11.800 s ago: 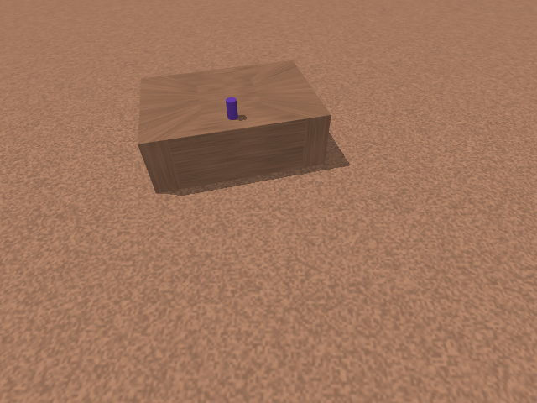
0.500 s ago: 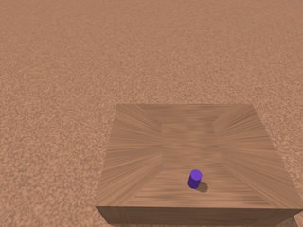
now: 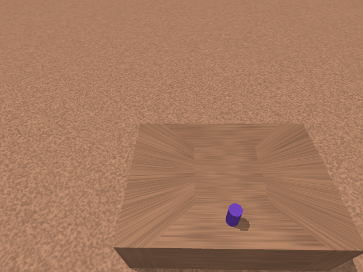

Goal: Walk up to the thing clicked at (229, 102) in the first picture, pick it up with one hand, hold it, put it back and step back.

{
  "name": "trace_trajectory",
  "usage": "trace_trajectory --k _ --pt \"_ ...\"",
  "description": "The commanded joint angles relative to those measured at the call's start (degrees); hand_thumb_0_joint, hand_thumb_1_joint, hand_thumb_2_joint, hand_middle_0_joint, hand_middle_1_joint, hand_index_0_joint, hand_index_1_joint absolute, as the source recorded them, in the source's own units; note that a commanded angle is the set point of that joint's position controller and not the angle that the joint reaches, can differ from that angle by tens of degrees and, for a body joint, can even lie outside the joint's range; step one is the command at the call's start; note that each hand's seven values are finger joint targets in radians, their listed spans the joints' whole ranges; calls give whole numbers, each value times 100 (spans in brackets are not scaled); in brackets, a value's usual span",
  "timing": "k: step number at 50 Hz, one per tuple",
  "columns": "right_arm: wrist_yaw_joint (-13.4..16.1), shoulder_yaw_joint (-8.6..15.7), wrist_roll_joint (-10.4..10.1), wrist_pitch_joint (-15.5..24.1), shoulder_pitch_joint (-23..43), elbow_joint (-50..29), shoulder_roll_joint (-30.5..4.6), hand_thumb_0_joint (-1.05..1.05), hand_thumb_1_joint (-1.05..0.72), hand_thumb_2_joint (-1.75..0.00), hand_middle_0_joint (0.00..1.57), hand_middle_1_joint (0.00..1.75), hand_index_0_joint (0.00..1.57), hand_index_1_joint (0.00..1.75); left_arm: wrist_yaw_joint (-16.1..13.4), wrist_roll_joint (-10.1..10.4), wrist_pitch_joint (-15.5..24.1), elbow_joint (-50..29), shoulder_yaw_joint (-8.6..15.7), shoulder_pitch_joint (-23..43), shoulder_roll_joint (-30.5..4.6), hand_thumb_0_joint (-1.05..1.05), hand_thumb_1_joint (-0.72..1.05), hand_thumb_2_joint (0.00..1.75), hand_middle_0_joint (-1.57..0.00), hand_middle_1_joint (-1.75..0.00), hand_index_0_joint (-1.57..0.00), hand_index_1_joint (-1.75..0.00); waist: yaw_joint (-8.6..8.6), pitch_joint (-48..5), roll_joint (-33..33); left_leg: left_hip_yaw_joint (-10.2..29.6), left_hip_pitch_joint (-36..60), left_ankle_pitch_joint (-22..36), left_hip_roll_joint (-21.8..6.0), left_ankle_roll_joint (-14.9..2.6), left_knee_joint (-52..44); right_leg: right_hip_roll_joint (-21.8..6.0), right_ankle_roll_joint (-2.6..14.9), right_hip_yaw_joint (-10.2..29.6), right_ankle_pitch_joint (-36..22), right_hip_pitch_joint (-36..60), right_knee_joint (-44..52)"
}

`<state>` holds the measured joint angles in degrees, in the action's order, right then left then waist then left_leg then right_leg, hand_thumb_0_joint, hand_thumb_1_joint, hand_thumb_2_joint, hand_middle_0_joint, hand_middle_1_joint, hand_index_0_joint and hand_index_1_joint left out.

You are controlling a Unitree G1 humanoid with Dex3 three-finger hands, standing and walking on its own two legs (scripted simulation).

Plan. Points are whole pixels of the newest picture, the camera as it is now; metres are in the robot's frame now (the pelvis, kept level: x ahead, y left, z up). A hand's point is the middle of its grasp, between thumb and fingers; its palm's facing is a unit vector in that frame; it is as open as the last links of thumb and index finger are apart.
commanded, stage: stand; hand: right
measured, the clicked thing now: (233, 215) +0.44 -0.17 -0.40
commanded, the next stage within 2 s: go down in 0.58 s
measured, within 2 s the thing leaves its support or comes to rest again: neither
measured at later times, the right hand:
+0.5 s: hand out of the picture +0.07 -0.25 -0.16, palm faces -0.01 +0.94 -0.34, open 7.3 cm
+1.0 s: hand out of the picture +0.17 -0.26 -0.15, palm faces +0.05 +0.94 -0.33, open 12.8 cm
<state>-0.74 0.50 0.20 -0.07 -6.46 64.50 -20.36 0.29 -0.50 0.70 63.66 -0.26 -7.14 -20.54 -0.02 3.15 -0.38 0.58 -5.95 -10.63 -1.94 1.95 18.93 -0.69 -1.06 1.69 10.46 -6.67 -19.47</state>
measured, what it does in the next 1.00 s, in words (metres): stands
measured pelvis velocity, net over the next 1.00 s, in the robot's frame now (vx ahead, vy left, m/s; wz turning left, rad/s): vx -0.01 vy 0.00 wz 0.01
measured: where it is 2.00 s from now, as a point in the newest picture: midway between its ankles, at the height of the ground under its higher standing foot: outside the picture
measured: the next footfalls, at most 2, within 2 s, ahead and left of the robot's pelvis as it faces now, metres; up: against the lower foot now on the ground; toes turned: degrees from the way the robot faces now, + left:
none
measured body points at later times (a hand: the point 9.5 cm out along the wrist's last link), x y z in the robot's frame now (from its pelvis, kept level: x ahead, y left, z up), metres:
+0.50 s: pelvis +0.00 +0.00 +0.00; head +0.01 +0.00 +0.45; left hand +0.07 +0.31 -0.13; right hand +0.07 -0.30 -0.13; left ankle +0.00 +0.14 -0.75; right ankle +0.00 -0.13 -0.75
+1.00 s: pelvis -0.01 +0.00 -0.02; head +0.03 +0.00 +0.43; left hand +0.09 +0.26 -0.13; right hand +0.16 -0.31 -0.13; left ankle +0.00 +0.14 -0.75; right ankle +0.00 -0.13 -0.75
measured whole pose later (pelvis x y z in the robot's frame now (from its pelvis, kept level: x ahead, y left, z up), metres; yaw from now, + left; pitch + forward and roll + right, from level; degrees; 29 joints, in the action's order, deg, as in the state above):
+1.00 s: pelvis -0.01 +0.00 -0.02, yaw +0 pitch +4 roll +1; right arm -2.7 10.8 4.6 -7.0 1.5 54.8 -19.9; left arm -1.9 1.6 2.7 44.0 1.0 -13.6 -13.9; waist 1.6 -0.3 -0.3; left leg 0.8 -20.0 -15.3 -0.8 1.6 30.9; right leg -1.6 -1.3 1.8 16.0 -21.2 -32.8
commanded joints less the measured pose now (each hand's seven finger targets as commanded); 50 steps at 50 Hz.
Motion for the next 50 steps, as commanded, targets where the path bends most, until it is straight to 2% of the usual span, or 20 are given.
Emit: trace_trajectory --k 1,10,14,18,26,33,34,35,36,37,39,40,41,42,43,44,45,46,47,50 --pt "98 209 14 138 192 -342 -1267 0 -90 -90 20 30 20 30 -78 -4 102 -320 250 158 -1278 0 90 90 -20 -30 -20 -30 -18 -455 50 366 170 799 -554 -274 -220 -623 188 395 -955 -7 255" --pt "90 206 8 128 175 -349 -1215 0 -90 -90 20 30 20 30 -81 2 99 -320 244 189 -1259 0 90 90 -20 -30 -20 -30 -30 -314 108 382 87 662 -541 -262 -258 -608 198 386 -701 -78 316" --pt "88 210 12 129 169 -362 -1222 0 -90 -90 20 30 20 30 -80 11 108 -339 258 198 -1274 0 90 90 -20 -30 -20 -30 -36 -399 63 363 102 744 -523 -257 -247 -627 207 418 -870 11 311" --pt "90 206 20 129 177 -349 -1209 0 -90 -90 20 30 20 30 -80 -1 94 -336 262 196 -1276 0 90 90 -20 -30 -20 -30 -24 -275 46 390 -14 490 -518 -258 -299 -612 203 409 -619 -33 348" --pt "102 223 20 141 184 -386 -1259 0 -90 -90 20 30 20 30 -76 -7 100 -353 267 144 -1260 0 90 90 -20 -30 -20 -30 -9 -494 26 360 141 804 -552 -289 -214 -639 205 390 -972 74 255" --pt "104 214 25 144 185 -376 -1239 0 -90 -90 20 30 20 30 -63 -6 72 -333 265 155 -1242 0 90 90 -20 -30 -20 -30 4 -333 -4 394 1 511 -535 -285 -318 -617 215 395 -614 12 302" --pt "97 212 16 143 190 -367 -1239 0 -82 -82 12 22 12 22 -67 2 72 -324 261 113 -1234 0 91 94 -21 -30 -20 -31 15 -330 14 414 46 556 -530 -274 -332 -600 207 380 -584 -20 299" --pt "152 359 -212 714 2200 -2378 -399 0 -74 -74 6 14 4 14 -153 276 384 -1828 159 218 -317 0 93 95 -23 -32 -22 -33 577 -183 367 -186 -1052 324 208 -123 179 98 174 -375 33 -585 -174" --pt "183 474 -109 715 2770 -2190 -752 0 -66 -66 4 6 3 6 -223 326 413 -1656 213 68 -515 0 87 94 -22 -31 -21 -32 371 -371 189 -220 -886 232 215 -110 235 107 160 -306 120 -547 -218" --pt "189 588 -27 546 1978 -1544 -974 0 -58 -58 5 5 4 5 -247 361 379 -1597 186 -118 -465 0 87 93 -22 -31 -21 -32 312 -200 -52 -239 -995 -20 209 -113 252 127 182 -282 327 -673 -274" --pt "166 1019 99 183 1336 -482 -1327 0 -42 -42 6 4 5 4 -308 321 303 -1747 448 -421 -703 0 86 92 -22 -31 -22 -32 212 -575 -161 -237 -1047 -52 180 -134 463 177 185 -285 190 -930 -589" --pt "129 1192 241 121 1307 -364 -1431 0 -34 -34 7 4 5 4 -326 258 323 -1928 477 -469 -620 0 88 92 -22 -31 -21 -32 168 -1050 -300 -256 -913 136 186 -128 603 162 168 -292 -54 -928 -767" --pt "75 1282 385 140 1461 -799 -1546 0 -26 -26 8 4 6 4 -331 195 330 -1975 570 -660 -639 0 88 91 -22 -31 -21 -31 74 -1433 -61 -208 -820 303 183 -158 714 171 135 -313 -244 -968 -864" --pt "20 1376 437 88 1228 -1075 -1519 0 -18 -18 8 3 6 3 -321 154 312 -1923 554 -854 -499 0 89 91 -21 -31 -21 -31 -70 -1678 244 -210 -711 517 173 -200 816 203 102 -332 -532 -910 -935" --pt "-25 1386 460 -93 571 -702 -1359 0 -15 -14 9 3 7 3 -317 154 370 -2167 562 -700 -509 0 89 91 -21 -31 -21 -31 -155 -1488 173 -267 -677 504 190 -214 819 207 83 -343 -574 -1015 -903" --pt "-59 1386 509 -252 377 -888 -1326 0 -9 -11 10 2 7 2 -320 163 394 -2270 520 -690 -443 0 89 90 -21 -31 -21 -31 -205 -1507 273 -258 -653 572 195 -220 834 215 74 -344 -668 -1079 -944" --pt "-89 1408 539 -406 443 -900 -1351 0 -4 -9 10 2 8 2 -305 183 425 -2507 533 -490 -512 0 89 90 -21 -31 -21 -31 -190 -1463 314 -281 -663 572 216 -225 842 193 56 -333 -649 -1095 -911" --pt "-115 1349 531 -529 705 -1287 -1333 0 0 -8 11 2 8 2 -285 194 400 -2515 450 -496 -371 0 90 90 -21 -31 -21 -30 -199 -1435 520 -275 -682 479 221 -243 830 184 47 -315 -573 -1166 -900" --pt "-111 1346 497 -653 852 -1459 -1299 0 7 -7 10 2 8 2 -287 207 393 -2670 446 -391 -391 0 89 90 -21 -30 -21 -30 -123 -1310 516 -286 -777 312 247 -250 803 151 50 -290 -387 -1242 -873" --pt "-250 1029 432 -1052 673 -1719 -798 0 24 -6 8 4 6 4 -276 248 465 -3007 428 -254 -377 0 89 90 -21 -30 -20 -31 5 -987 152 -341 -1146 -25 309 -241 867 73 104 -232 -17 -1435 -929"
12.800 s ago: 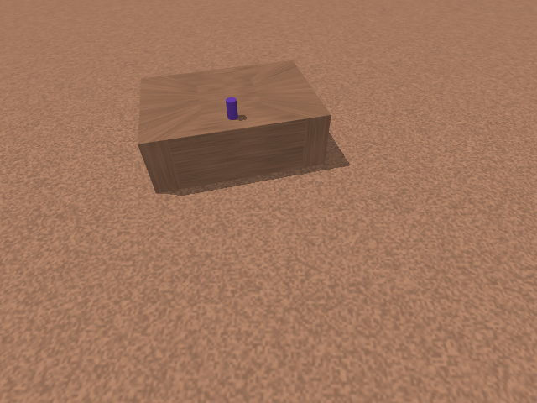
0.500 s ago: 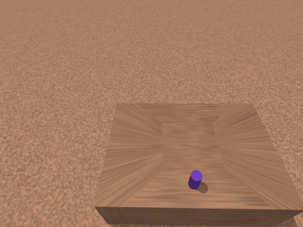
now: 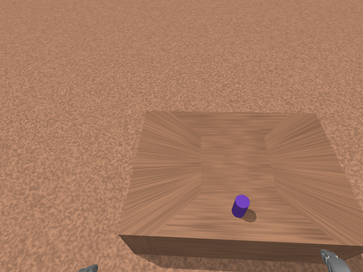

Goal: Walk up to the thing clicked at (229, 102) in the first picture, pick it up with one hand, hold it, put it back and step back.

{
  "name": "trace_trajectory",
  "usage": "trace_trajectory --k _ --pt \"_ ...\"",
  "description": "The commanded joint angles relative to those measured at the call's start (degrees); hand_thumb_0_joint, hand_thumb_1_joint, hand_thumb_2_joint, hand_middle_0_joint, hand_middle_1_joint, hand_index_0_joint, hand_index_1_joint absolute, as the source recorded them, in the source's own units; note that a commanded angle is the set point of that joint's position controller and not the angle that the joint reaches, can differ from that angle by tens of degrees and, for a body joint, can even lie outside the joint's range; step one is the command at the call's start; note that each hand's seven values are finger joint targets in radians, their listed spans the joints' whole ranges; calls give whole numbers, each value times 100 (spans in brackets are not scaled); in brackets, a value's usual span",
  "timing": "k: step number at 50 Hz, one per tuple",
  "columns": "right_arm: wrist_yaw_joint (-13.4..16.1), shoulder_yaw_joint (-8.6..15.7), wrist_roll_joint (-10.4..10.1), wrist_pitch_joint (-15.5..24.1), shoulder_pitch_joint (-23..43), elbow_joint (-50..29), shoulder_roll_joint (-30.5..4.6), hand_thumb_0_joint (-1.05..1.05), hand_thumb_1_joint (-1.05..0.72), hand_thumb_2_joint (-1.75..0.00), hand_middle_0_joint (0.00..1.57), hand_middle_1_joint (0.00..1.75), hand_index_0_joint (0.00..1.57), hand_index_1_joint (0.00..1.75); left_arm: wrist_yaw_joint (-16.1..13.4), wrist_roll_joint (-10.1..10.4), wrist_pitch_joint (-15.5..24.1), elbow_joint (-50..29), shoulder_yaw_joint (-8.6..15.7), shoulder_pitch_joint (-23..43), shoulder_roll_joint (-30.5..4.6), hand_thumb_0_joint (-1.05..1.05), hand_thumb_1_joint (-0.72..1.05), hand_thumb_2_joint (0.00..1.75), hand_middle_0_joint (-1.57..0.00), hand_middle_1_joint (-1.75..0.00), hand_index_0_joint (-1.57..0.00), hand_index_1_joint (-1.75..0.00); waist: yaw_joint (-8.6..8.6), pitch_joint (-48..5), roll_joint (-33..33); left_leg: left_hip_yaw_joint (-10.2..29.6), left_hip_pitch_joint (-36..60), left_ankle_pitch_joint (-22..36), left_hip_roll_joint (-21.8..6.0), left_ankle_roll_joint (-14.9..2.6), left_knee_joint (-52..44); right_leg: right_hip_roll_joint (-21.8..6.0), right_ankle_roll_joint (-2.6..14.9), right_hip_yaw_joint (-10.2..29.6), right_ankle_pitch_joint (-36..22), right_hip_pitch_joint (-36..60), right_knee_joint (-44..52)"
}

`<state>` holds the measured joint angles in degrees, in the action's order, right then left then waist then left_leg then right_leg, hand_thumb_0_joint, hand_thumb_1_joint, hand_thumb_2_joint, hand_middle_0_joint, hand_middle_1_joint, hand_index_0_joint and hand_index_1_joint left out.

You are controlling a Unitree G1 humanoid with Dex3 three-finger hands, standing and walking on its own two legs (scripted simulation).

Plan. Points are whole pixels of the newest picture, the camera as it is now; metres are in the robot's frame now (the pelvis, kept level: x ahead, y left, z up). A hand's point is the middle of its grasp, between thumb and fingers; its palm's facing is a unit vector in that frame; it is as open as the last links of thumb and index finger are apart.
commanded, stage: go down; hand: right
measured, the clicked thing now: (240, 206) +0.44 -0.18 -0.39
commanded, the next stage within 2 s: none
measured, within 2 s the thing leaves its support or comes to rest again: neither
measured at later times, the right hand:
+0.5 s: hand out of the picture +0.17 -0.27 -0.14, palm faces +0.06 +0.94 -0.33, open 17.4 cm
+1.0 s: hand out of the picture +0.15 -0.27 -0.14, palm faces +0.08 +0.94 -0.33, open 17.4 cm
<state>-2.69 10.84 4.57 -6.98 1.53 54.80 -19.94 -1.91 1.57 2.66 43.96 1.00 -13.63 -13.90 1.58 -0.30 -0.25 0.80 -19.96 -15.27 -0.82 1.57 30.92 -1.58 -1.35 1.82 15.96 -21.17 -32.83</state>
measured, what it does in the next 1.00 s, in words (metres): stands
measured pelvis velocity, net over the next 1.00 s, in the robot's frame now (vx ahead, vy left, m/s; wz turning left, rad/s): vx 0.01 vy -0.01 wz -0.03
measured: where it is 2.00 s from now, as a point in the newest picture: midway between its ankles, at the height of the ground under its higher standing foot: outside the picture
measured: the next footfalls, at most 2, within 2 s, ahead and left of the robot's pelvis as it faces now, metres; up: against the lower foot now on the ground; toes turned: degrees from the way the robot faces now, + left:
none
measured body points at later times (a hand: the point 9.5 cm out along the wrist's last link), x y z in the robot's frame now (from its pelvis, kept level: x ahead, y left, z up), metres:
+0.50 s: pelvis +0.02 -0.01 -0.03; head +0.06 -0.02 +0.42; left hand +0.17 +0.25 -0.12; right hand +0.16 -0.32 -0.12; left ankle +0.01 +0.14 -0.73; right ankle +0.01 -0.13 -0.73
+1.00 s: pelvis +0.01 -0.01 -0.05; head +0.05 -0.02 +0.40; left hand +0.17 +0.24 -0.12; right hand +0.15 -0.32 -0.11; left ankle +0.01 +0.14 -0.73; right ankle +0.01 -0.13 -0.73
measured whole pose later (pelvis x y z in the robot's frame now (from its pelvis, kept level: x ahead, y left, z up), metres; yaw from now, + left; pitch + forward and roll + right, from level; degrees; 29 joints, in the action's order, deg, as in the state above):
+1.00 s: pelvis +0.01 -0.01 -0.05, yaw -2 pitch +11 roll +3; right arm -4.1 10.6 0.2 -29.3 -20.4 10.7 -21.1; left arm -8.7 1.1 11.4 33.4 -0.9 -15.4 -13.5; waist 2.4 -8.1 1.8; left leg -1.8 -36.8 -27.0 -0.4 2.1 52.3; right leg -1.5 -1.0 5.1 28.4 -40.4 -57.3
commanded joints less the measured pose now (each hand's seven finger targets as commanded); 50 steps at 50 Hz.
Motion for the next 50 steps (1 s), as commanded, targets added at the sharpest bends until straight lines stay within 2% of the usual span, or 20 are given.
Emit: trace_trajectory --k 1,7,8,10,14,15,17,19,20,23,24,25,26,27,35,37,38,40,46,50 --pt "-52 171 -25 -402 -8 -1038 -1076 0 28 -6 7 4 6 4 -56 34 295 -1055 284 349 -1029 0 88 90 -21 -30 -20 -31 -162 -719 233 -370 158 445 203 -208 -248 151 122 -220 -586 -7 357" --pt "-48 233 -21 -615 -139 -2090 -1154 0 50 -5 5 5 5 5 -106 -34 472 -1191 298 132 -941 0 89 90 -20 -30 -20 -30 -6 -1024 237 -329 -192 660 179 -146 183 155 170 -198 -760 -8 -198" --pt "-32 158 -11 -646 -234 -2032 -1011 0 51 -4 5 5 5 5 -122 -56 513 -1147 307 108 -940 0 89 90 -20 -30 -20 -31 18 -1084 265 -327 -276 568 181 -153 291 138 160 -167 -700 -76 -267" --pt "30 331 -14 -648 -281 -2576 -1241 0 53 -3 5 5 5 5 -157 -66 567 -1201 317 94 -964 0 89 90 -20 -30 -19 -30 -37 -1285 460 -354 -369 565 198 -177 478 114 125 -120 -764 -71 -392" --pt "74 258 -48 -878 -771 -2987 -1091 0 55 -2 6 5 5 5 -252 -60 656 -1289 276 102 -926 0 89 91 -19 -30 -19 -30 5 -1475 408 -379 -481 740 176 -154 750 102 124 -68 -998 -210 -716" --pt "102 375 -85 -897 -531 -3507 -1325 0 55 -1 6 4 5 4 -294 -58 661 -1297 304 69 -957 0 89 91 -19 -29 -19 -30 -12 -1638 594 -361 -474 840 163 -156 795 113 117 -73 -1097 -174 -788" --pt "75 152 -137 -1101 -1081 -3330 -1016 0 56 -1 6 4 5 4 -342 -55 674 -1317 269 98 -908 0 89 91 -19 -30 -18 -30 21 -1388 437 -402 -625 810 183 -150 884 101 117 -46 -1107 -345 -875" --pt "65 230 -184 -1237 -1125 -3685 -1107 0 56 -1 6 4 5 4 -383 -41 692 -1377 283 85 -929 0 90 91 -19 -30 -19 -30 24 -1505 537 -412 -703 807 192 -155 981 91 97 -18 -1197 -397 -973" --pt "44 133 -207 -1339 -1247 -3726 -1026 0 55 -2 6 5 5 5 -405 -27 698 -1413 267 130 -931 0 89 91 -19 -29 -19 -30 7 -1369 554 -439 -782 673 204 -161 1006 72 80 -1 -1127 -463 -980" --pt "30 208 -240 -1560 -1464 -4056 -1151 0 54 -1 6 4 6 5 -418 -17 718 -1497 265 90 -929 0 90 90 -19 -29 -19 -30 -18 -1493 569 -465 -786 805 209 -158 1121 71 65 49 -1466 -558 -1156" --pt "23 142 -243 -1640 -1586 -4057 -1054 0 54 -1 7 4 6 4 -429 -7 733 -1527 258 100 -918 0 90 90 -19 -29 -19 -30 2 -1508 496 -467 -836 840 213 -149 1169 65 70 57 -1512 -565 -1209" --pt "7 123 -251 -1702 -1539 -4205 -1065 0 52 -2 7 4 6 4 -436 -6 751 -1583 233 131 -906 0 91 90 -19 -30 -19 -30 12 -1393 548 -472 -925 751 216 -150 1195 57 65 66 -1439 -650 -1220" --pt "35 248 -264 -1721 -1548 -4333 -1182 0 51 -2 7 4 6 4 -456 -10 767 -1611 241 111 -905 0 90 90 -19 -30 -19 -30 -9 -1475 565 -462 -851 807 202 -150 1204 79 77 50 -1371 -683 -1269" --pt "22 181 -264 -1774 -1625 -4390 -1113 0 52 -2 7 4 6 4 -462 -12 779 -1616 242 84 -903 0 91 90 -19 -30 -19 -30 43 -1561 444 -471 -877 857 208 -141 1238 78 96 67 -1438 -695 -1317" --pt "19 317 -304 -1995 -1938 -4829 -1121 0 52 -2 6 5 6 5 -582 -21 949 -1805 187 84 -846 0 91 89 -19 -30 -19 -30 36 -1520 495 -490 -1113 589 190 -139 1401 92 132 85 -937 -971 -1482" --pt "34 485 -296 -1978 -1877 -5083 -1313 0 56 -2 6 5 5 5 -630 -34 983 -1778 202 9 -849 0 91 89 -19 -30 -19 -30 9 -1671 597 -467 -1080 690 176 -136 1437 108 130 64 -1022 -921 -1548" --pt "12 376 -302 -1981 -1948 -5061 -1201 0 54 -2 6 5 5 5 -643 -45 1003 -1788 189 15 -827 0 91 90 -19 -30 -19 -30 95 -1640 522 -493 -1145 731 191 -135 1468 95 132 87 -1112 -937 -1568" --pt "2 445 -306 -2003 -2087 -5090 -1228 0 54 -2 6 5 5 5 -673 -41 1050 -1818 181 3 -808 0 91 89 -19 -30 -19 -30 51 -1657 472 -461 -1113 784 170 -126 1451 118 150 60 -1038 -996 -1642" --pt "-62 417 -359 -2024 -2062 -5276 -1201 0 55 -3 6 5 5 5 -747 -51 1154 -1873 144 86 -808 0 91 88 -19 -30 -20 -30 44 -1366 661 -524 -1415 114 200 -162 1466 89 143 117 -359 -1224 -1505" --pt "-54 533 -357 -2059 -2126 -5350 -1299 0 54 -3 6 5 5 5 -795 -53 1225 -1883 152 39 -821 0 91 89 -19 -30 -20 -30 50 -1465 578 -507 -1373 173 193 -151 1462 113 158 90 -374 -1238 -1581"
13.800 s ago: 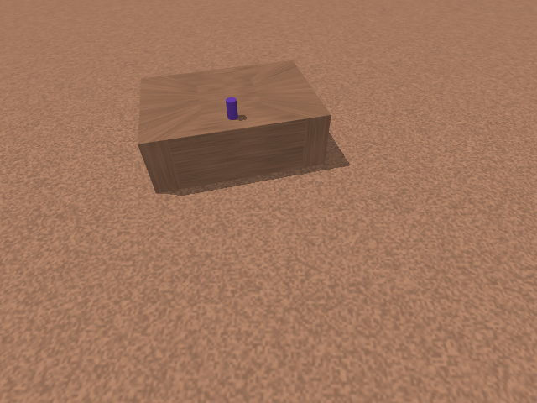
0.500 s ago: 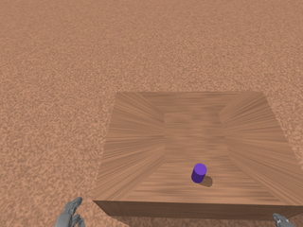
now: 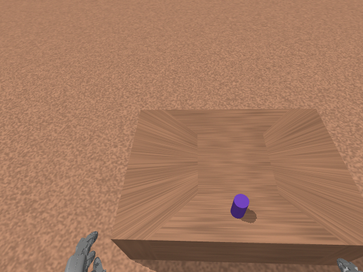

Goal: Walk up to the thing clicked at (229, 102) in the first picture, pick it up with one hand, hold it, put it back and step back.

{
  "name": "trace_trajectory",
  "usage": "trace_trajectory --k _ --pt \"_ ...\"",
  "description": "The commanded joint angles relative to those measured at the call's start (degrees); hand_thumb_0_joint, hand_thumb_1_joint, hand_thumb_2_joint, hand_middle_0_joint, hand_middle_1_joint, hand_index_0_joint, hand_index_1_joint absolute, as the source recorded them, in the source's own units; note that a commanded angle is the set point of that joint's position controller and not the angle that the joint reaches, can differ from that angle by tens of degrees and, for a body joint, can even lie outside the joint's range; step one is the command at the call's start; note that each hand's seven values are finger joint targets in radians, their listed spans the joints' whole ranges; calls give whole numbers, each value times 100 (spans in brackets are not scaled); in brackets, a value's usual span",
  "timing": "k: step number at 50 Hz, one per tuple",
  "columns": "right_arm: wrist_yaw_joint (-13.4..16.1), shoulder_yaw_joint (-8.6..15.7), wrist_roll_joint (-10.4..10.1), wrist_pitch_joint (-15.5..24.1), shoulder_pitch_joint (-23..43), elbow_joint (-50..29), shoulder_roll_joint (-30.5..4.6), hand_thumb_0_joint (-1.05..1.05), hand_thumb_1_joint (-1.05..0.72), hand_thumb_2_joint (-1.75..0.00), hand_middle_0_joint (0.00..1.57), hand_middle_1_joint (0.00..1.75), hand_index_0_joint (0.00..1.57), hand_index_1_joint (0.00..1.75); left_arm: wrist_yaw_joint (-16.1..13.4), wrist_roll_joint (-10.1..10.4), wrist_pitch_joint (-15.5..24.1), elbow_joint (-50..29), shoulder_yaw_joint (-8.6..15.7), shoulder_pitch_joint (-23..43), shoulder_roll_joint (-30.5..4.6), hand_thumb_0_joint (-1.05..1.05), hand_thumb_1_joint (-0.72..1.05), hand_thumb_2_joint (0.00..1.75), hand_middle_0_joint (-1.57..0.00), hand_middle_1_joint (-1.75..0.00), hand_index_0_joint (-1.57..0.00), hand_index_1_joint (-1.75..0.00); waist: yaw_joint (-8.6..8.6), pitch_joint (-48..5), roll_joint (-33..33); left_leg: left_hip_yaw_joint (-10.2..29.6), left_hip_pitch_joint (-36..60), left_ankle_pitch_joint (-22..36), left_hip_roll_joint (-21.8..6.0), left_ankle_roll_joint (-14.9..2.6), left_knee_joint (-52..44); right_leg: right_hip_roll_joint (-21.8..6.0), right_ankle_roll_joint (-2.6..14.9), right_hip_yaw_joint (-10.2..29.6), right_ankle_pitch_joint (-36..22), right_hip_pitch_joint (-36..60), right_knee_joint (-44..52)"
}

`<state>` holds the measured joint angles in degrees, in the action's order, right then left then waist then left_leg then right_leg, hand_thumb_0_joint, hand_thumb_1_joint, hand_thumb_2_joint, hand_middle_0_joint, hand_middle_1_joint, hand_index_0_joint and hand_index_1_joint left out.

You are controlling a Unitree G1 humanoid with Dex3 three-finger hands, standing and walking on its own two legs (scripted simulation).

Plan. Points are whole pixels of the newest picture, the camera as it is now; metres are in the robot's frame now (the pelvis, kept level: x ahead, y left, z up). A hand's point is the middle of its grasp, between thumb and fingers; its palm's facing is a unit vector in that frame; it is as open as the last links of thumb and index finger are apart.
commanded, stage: go down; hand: right
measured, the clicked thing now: (239, 206) +0.43 -0.16 -0.34
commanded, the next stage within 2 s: approach in 1.68 s
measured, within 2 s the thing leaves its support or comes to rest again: neither
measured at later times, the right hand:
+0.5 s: hand out of the picture +0.14 -0.27 -0.09, palm faces +0.07 +0.94 -0.33, open 17.2 cm
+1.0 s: hand out of the picture +0.15 -0.27 -0.08, palm faces +0.09 +0.94 -0.32, open 16.9 cm
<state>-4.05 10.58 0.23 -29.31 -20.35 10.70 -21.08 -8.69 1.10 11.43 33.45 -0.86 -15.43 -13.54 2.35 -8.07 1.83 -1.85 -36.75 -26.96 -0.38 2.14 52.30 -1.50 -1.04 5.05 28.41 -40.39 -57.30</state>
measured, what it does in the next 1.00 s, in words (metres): stands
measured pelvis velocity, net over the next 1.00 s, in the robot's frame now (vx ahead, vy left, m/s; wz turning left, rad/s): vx -0.01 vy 0.00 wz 0.00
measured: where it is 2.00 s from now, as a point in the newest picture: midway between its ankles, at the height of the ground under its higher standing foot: outside the picture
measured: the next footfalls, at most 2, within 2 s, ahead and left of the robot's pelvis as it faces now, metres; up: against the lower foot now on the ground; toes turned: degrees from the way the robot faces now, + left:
none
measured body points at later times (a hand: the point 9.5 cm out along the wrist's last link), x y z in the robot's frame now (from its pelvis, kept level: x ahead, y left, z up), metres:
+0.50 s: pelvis -0.01 +0.00 +0.00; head +0.03 -0.02 +0.44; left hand +0.15 +0.25 -0.07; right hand +0.14 -0.32 -0.06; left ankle -0.01 +0.15 -0.68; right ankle +0.00 -0.12 -0.68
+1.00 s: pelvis -0.01 +0.00 -0.01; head +0.03 -0.02 +0.44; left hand +0.15 +0.25 -0.07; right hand +0.14 -0.32 -0.06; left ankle -0.01 +0.15 -0.68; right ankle +0.00 -0.12 -0.68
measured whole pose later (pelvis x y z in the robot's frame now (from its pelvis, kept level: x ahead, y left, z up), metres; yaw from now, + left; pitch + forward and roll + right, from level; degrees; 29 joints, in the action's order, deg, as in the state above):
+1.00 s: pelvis -0.01 +0.00 -0.01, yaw +0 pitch +12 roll +4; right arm -5.5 13.1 -1.6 -28.2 -21.7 7.1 -22.0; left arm -11.0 0.7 14.3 33.2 -1.6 -15.5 -13.3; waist 2.0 -8.6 1.7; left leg -2.1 -38.6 -27.6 -0.4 2.3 54.5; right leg -1.4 -0.9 5.4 29.2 -42.6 -59.9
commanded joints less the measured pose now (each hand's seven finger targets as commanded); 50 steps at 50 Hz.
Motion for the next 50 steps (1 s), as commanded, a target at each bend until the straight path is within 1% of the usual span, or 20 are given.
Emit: trace_trajectory --k 1,2,3,5,6,8,9,11,12,16,24,26,30,34,35,41,43,48,49,50 --pt "79 535 76 182 89 -1023 -1187 0 55 -3 5 5 5 5 -131 -7 359 -845 316 237 -825 0 91 89 -19 -30 -20 -30 -53 -641 390 -247 290 1256 148 -209 -696 109 130 -235 -1524 627 876" --pt "69 477 71 155 -23 -844 -1098 0 52 -2 6 4 6 4 -136 -2 374 -811 345 207 -873 0 91 89 -19 -30 -20 -30 -5 -611 288 -267 251 1156 164 -202 -684 97 138 -214 -1421 602 908" --pt "92 554 60 178 130 -1097 -1180 0 54 -3 6 5 5 5 -141 -8 405 -885 312 296 -825 0 91 89 -19 -30 -20 -30 -58 -564 380 -268 235 1042 159 -206 -719 103 132 -218 -1282 547 934" --pt "82 492 61 147 -156 -837 -1060 0 56 -3 5 5 5 5 -159 -12 428 -786 336 217 -865 0 91 89 -19 -30 -20 -30 -22 -624 334 -279 218 1094 169 -215 -658 93 133 -200 -1365 617 915" --pt "85 564 51 186 151 -1229 -1210 0 52 -2 6 5 6 5 -165 -2 444 -917 315 306 -851 0 91 89 -19 -30 -20 -30 -84 -576 470 -275 206 1053 156 -214 -672 99 113 -201 -1317 577 963" --pt "90 545 43 177 34 -1121 -1156 0 55 -3 5 5 5 5 -189 -7 466 -902 312 310 -850 0 91 89 -19 -30 -20 -30 -41 -562 421 -282 155 961 167 -215 -664 94 119 -205 -1220 568 940" --pt "89 540 57 165 -110 -1072 -1128 0 53 -3 5 5 5 5 -200 -19 484 -835 333 229 -852 0 90 89 -19 -30 -19 -30 -49 -765 405 -271 270 1176 159 -219 -623 101 118 -209 -1456 671 871" --pt "77 541 25 178 -94 -1167 -1135 0 51 -3 6 5 6 5 -207 -23 492 -896 298 274 -823 0 90 89 -19 -30 -19 -30 -71 -734 418 -279 274 1203 154 -215 -603 100 114 -203 -1501 608 844" --pt "92 569 31 162 -36 -1144 -1160 0 51 -3 6 5 6 5 -207 -15 508 -868 316 248 -849 0 90 89 -20 -30 -20 -30 -22 -728 404 -270 242 1223 159 -207 -627 108 127 -211 -1492 600 828" --pt "73 544 7 173 -58 -1196 -1118 0 50 -3 6 5 6 5 -246 -14 541 -907 290 337 -836 0 90 89 -19 -30 -19 -30 -72 -520 453 -261 127 818 161 -213 -680 111 116 -229 -1046 455 905" --pt "61 606 -5 154 -189 -1137 -1143 0 49 -4 6 5 6 5 -281 -23 571 -798 305 206 -848 0 89 90 -19 -30 -19 -30 -36 -718 383 -276 167 1144 168 -209 -565 95 114 -205 -1433 585 799" --pt "52 606 -24 183 -79 -1400 -1174 0 46 -4 6 4 6 4 -284 -32 580 -925 292 292 -846 0 89 90 -20 -30 -19 -30 -56 -809 483 -280 211 1228 163 -216 -532 92 89 -199 -1543 626 793" --pt "59 599 -27 194 -71 -1335 -1154 0 46 -4 6 4 6 4 -276 -30 574 -928 278 328 -837 0 89 90 -20 -30 -19 -31 -78 -613 476 -299 103 1020 177 -222 -528 66 71 -142 -1347 507 871" --pt "26 642 -60 185 -131 -1345 -1178 0 44 -3 7 4 6 4 -282 -21 573 -896 283 285 -847 0 89 90 -20 -30 -19 -31 -93 -607 489 -328 119 1050 185 -218 -526 72 75 -144 -1410 517 864" --pt "22 615 -38 198 -178 -1364 -1164 0 44 -3 7 4 6 4 -275 -28 575 -907 307 259 -855 0 89 90 -20 -30 -19 -31 -61 -754 522 -316 167 1179 178 -228 -486 74 72 -142 -1579 619 839" --pt "0 675 -83 271 -124 -1371 -1187 0 43 -4 7 4 6 4 -282 -29 564 -933 290 309 -849 0 89 90 -20 -30 -19 -30 -66 -604 511 -305 104 1050 180 -228 -521 82 84 -161 -1384 506 841" --pt "-8 725 -78 271 -249 -1335 -1205 0 42 -4 7 4 6 4 -293 -33 568 -889 282 236 -816 0 89 90 -20 -30 -19 -31 -101 -732 437 -281 228 1296 160 -221 -498 94 96 -194 -1612 575 738" --pt "-67 854 -94 401 214 -1347 -1371 0 41 -4 7 4 6 4 -318 -51 590 -835 290 183 -842 0 89 90 -20 -30 -19 -31 11 -842 474 -261 135 1367 161 -210 -428 73 98 -170 -1705 641 697" --pt "-89 881 -135 453 440 -1266 -1372 0 39 -3 8 4 7 4 -320 -46 594 -761 296 167 -870 0 89 90 -20 -30 -19 -31 49 -679 490 -277 45 1251 170 -209 -426 62 92 -140 -1589 574 752" --pt "-106 964 -168 522 531 -1303 -1442 0 41 -3 8 4 6 4 -331 -54 608 -767 277 207 -838 0 89 90 -20 -30 -19 -31 15 -713 560 -274 57 1266 156 -215 -392 52 85 -128 -1608 587 750"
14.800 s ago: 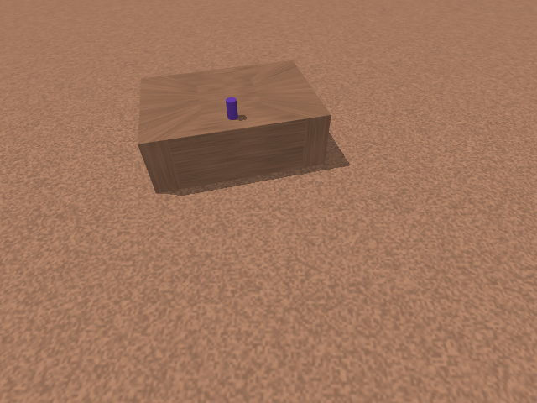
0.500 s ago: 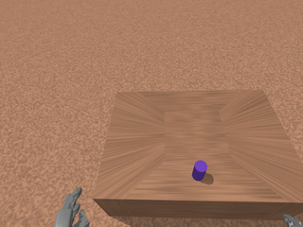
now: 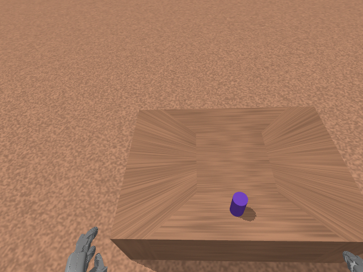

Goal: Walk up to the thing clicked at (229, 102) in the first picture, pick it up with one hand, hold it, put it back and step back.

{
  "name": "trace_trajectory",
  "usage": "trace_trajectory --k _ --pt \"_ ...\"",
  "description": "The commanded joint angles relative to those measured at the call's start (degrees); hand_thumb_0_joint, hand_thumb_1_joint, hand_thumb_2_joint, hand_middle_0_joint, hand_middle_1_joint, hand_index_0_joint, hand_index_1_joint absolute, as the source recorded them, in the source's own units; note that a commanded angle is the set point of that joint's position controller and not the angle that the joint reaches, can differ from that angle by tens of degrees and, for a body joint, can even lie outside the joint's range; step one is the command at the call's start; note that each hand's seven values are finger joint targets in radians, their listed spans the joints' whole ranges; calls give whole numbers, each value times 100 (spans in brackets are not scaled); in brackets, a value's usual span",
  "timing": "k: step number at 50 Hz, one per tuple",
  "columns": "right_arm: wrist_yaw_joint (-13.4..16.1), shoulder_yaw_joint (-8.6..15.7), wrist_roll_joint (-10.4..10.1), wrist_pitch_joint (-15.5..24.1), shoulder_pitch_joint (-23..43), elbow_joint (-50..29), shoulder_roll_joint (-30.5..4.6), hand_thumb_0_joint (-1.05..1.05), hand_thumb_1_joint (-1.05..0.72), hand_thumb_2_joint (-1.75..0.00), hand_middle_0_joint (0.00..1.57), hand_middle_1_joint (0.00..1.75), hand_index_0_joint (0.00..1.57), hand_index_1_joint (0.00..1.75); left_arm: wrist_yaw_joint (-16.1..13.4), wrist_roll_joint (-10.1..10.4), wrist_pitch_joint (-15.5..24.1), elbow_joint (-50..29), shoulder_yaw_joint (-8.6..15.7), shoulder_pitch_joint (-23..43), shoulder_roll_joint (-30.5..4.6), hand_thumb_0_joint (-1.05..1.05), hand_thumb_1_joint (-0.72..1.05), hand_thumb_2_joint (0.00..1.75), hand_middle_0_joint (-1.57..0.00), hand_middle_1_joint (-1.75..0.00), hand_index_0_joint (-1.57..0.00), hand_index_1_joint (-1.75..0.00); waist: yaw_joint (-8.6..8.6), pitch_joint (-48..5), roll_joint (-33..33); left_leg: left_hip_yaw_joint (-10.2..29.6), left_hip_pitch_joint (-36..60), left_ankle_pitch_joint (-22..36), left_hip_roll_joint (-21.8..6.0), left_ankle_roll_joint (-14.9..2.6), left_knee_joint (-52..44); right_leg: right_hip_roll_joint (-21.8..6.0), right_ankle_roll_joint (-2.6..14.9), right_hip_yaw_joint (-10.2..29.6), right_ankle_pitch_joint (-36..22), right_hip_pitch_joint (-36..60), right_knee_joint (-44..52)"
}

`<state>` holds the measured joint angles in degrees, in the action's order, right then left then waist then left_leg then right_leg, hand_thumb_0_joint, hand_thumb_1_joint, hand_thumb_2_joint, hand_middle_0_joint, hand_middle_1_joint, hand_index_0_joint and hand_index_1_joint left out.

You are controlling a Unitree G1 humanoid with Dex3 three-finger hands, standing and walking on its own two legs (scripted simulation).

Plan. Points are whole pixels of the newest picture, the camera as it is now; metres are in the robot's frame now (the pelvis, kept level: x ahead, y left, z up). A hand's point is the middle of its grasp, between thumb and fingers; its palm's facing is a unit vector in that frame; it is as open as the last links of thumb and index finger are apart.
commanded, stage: go down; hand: right
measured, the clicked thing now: (238, 204) +0.44 -0.15 -0.33
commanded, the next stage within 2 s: approach in 0.68 s
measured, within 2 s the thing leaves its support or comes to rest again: neither
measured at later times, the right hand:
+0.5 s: hand (337, 214) +0.29 -0.32 -0.04, palm faces +0.13 +0.98 -0.17, open 17.0 cm
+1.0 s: hand (331, 189) +0.36 -0.33 -0.05, palm faces +0.12 +0.99 -0.09, open 17.6 cm
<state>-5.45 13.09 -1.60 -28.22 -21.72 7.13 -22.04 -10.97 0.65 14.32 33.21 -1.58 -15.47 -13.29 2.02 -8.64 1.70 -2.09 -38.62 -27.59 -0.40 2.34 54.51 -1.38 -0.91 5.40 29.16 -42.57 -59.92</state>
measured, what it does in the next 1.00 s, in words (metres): stands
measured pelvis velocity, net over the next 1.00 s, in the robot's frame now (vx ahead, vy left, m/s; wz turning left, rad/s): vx -0.03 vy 0.00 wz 0.04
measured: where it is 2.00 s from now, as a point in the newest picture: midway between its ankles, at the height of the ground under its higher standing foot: outside the picture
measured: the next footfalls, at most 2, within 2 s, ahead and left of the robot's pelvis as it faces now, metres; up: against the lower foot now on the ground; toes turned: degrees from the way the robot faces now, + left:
none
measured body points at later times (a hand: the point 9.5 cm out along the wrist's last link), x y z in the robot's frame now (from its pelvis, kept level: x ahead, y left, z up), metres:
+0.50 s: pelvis -0.02 +0.00 -0.01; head +0.07 -0.01 +0.43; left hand +0.07 +0.29 -0.10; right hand +0.28 -0.37 -0.03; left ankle -0.01 +0.15 -0.68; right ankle +0.00 -0.12 -0.68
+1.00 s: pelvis -0.03 +0.00 -0.05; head +0.11 -0.03 +0.38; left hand +0.06 +0.29 -0.14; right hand +0.35 -0.39 -0.04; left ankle -0.01 +0.15 -0.68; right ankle +0.00 -0.12 -0.68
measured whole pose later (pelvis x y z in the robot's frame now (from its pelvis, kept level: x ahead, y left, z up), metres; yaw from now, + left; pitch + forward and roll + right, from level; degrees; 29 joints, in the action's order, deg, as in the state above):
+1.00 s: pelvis -0.03 +0.00 -0.05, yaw +2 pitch +23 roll +3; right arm -29.6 33.0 -6.5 18.7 31.0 67.8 -42.2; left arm -2.6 -1.5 9.0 37.3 -2.3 -16.6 -18.4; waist 5.1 -7.5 -1.7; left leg -0.4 -62.7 -29.1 0.2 2.1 68.2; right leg -1.6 -1.1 4.2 30.3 -65.1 -71.8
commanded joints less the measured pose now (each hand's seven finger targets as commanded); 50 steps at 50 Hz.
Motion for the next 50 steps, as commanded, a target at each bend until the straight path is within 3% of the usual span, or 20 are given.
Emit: trace_trajectory --k 1,6,10,13,15,17,18,21,22,26,28,29,30,31,34,36,41,45,48,50 --pt "13 767 44 479 914 -841 -1450 0 41 -4 7 4 6 4 -110 -13 323 -683 376 168 -901 0 89 90 -20 -30 -20 -31 95 -723 562 -218 228 1343 156 -238 -626 47 82 -178 -1673 864 997" --pt "-221 1104 -126 938 2099 -103 -1845 0 42 -3 8 4 6 4 -147 -21 351 -379 360 171 -962 0 88 90 -20 -30 -20 -31 172 -496 542 -166 16 835 128 -241 -706 33 126 -184 -981 608 1060" --pt "-582 1308 -240 1327 2690 774 -2091 0 43 -3 8 4 6 4 -139 -36 322 -181 375 85 -1038 0 89 89 -20 -30 -20 -30 162 -633 546 -108 106 1095 86 -243 -665 50 145 -242 -1211 611 950" --pt "-902 1503 -267 1665 3073 1303 -2354 0 43 -3 7 4 6 4 -95 -60 254 -91 436 -74 -1126 0 90 89 -20 -30 -20 -30 106 -1070 572 -66 220 1469 76 -266 -533 57 140 -266 -1631 733 844" --pt "-1108 1507 -285 1856 3112 2053 -2311 0 42 -4 7 4 6 4 -18 -79 203 -22 458 -99 -1143 0 89 90 -20 -29 -19 -30 73 -870 538 -90 168 1484 73 -281 -507 40 141 -255 -1677 566 833" --pt "-1284 1687 -279 2144 3446 2353 -2572 0 44 -4 7 4 6 4 58 -89 138 8 495 -197 -1183 0 89 90 -20 -29 -19 -30 52 -1075 495 -88 112 1661 77 -297 -383 12 146 -230 -1942 542 748" --pt "-1344 1811 -269 2314 3666 2372 -2776 0 44 -4 7 4 6 4 98 -98 108 -33 521 -239 -1213 0 89 90 -20 -29 -19 -30 33 -1106 477 -58 150 1623 73 -299 -401 29 165 -250 -1852 471 739" --pt "-1564 1917 -311 2740 3901 2971 -2851 0 46 -4 7 5 5 5 216 -95 22 -58 535 -300 -1241 0 89 90 -19 -29 -19 -30 -5 -1176 433 -38 5 1526 88 -326 -288 16 174 -256 -1798 358 709" --pt "-1650 1917 -333 2915 4219 2978 -2878 0 49 -5 6 5 5 5 250 -100 -6 -58 548 -335 -1265 0 89 90 -19 -29 -19 -30 60 -1333 466 -32 -97 1568 90 -337 -212 -7 181 -248 -1868 432 645" --pt "-1804 2188 -338 3447 4756 3352 -3360 0 53 -5 5 5 4 5 332 -102 -105 -79 526 -445 -1335 0 89 90 -19 -29 -19 -30 37 -1489 505 30 -152 1391 85 -345 -214 8 217 -285 -1627 336 616" --pt "-1886 2129 -372 3663 5072 3564 -3281 0 52 -4 5 5 5 5 372 -102 -152 -54 518 -498 -1353 0 90 90 -19 -29 -19 -30 113 -1569 492 52 -221 1344 94 -351 -187 12 225 -285 -1554 323 604" --pt "-1903 2249 -358 3737 5037 3732 -3469 0 55 -4 5 5 5 5 391 -112 -184 -8 530 -529 -1410 0 90 90 -19 -29 -19 -30 11 -1508 583 34 -276 1215 89 -364 -185 7 215 -281 -1456 274 648" --pt "-1932 2252 -353 3812 5175 3786 -3556 0 56 -4 5 5 5 5 404 -107 -208 -5 528 -525 -1454 0 90 90 -19 -30 -19 -30 17 -1518 658 34 -376 1100 105 -376 -170 6 202 -269 -1359 307 673" --pt "-1939 2300 -326 3898 5302 3760 -3644 0 54 -4 5 5 5 5 412 -115 -234 -2 531 -580 -1466 0 90 90 -19 -30 -19 -30 10 -1751 682 40 -336 1223 108 -389 -124 7 188 -264 -1526 432 640" --pt "-2034 2289 -363 4089 5552 4134 -3623 0 54 -4 6 5 5 5 460 -140 -283 109 491 -687 -1473 0 90 90 -19 -30 -19 -30 78 -1778 637 18 -433 1401 120 -374 -55 -2 186 -254 -1811 485 517" --pt "-2049 2410 -299 4173 5597 4277 -3899 0 55 -4 6 5 5 5 487 -144 -340 126 478 -722 -1497 0 91 90 -19 -30 -19 -30 15 -1800 599 45 -379 1510 114 -372 -24 17 192 -275 -1924 346 459" --pt "-2174 2288 -331 4398 6172 4634 -3860 0 61 -6 2 7 3 7 594 -151 -444 146 414 -714 -1499 0 91 89 -20 -30 -20 -30 132 -1574 656 32 -778 1278 127 -380 36 -11 196 -245 -1675 193 411" --pt "-2326 2154 -486 4752 6316 5291 -3514 0 61 -6 2 7 3 7 711 -181 -435 179 355 -644 -1518 0 91 89 -19 -30 -19 -30 287 -1218 429 7 -1590 956 127 -373 468 -48 220 -203 -1326 -459 -61" --pt "-2487 2112 -655 5207 6575 5385 -3334 0 61 -6 2 7 3 7 806 -214 -409 43 283 -566 -1502 0 90 90 -19 -30 -19 -30 372 -1563 412 -2 -2249 771 143 -377 1030 -44 239 -179 -1141 -965 -653" --pt "-2617 2143 -840 5524 6617 5339 -3191 0 61 -6 2 6 3 6 855 -232 -370 -34 190 -550 -1480 0 91 90 -19 -30 -19 -30 374 -2007 399 -27 -2716 843 161 -373 1540 -51 245 -155 -1371 -1237 -1184"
